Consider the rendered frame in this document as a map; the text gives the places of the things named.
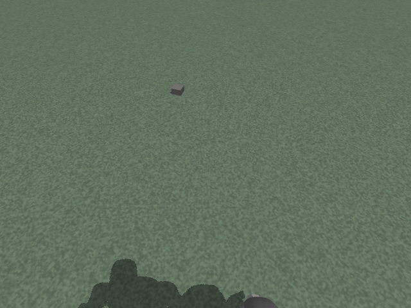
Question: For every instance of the small box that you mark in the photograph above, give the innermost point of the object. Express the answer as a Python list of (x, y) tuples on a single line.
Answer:
[(177, 89)]

